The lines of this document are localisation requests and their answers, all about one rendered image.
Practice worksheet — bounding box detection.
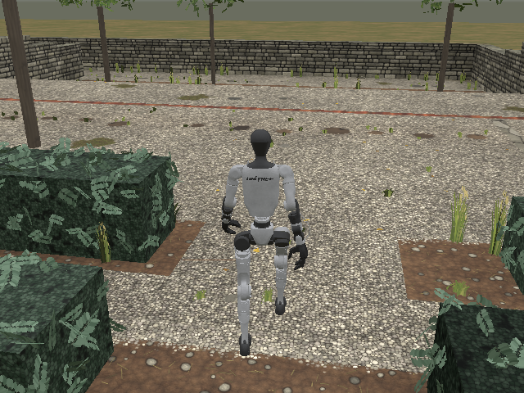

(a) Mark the right robot shin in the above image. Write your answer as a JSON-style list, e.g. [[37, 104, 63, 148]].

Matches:
[[275, 255, 287, 305]]

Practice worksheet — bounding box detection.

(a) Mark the robot left upper arm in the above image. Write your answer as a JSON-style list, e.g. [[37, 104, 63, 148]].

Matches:
[[224, 165, 244, 208]]

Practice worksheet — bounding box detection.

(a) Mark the robot left forearm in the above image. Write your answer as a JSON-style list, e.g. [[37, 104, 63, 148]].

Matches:
[[221, 196, 233, 224]]

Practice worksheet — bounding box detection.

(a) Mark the robot right upper arm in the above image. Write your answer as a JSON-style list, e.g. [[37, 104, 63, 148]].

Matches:
[[278, 165, 296, 211]]

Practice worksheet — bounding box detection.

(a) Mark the right robot foot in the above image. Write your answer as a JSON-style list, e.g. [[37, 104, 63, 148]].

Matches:
[[275, 296, 287, 315]]

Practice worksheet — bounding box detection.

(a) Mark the right robot hand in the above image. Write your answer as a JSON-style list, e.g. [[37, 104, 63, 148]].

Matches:
[[288, 243, 308, 270]]

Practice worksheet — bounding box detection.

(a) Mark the left robot hand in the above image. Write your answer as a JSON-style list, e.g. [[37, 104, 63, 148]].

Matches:
[[222, 219, 241, 234]]

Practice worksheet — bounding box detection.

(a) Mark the robot right forearm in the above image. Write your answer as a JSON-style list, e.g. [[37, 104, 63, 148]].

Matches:
[[288, 199, 305, 245]]

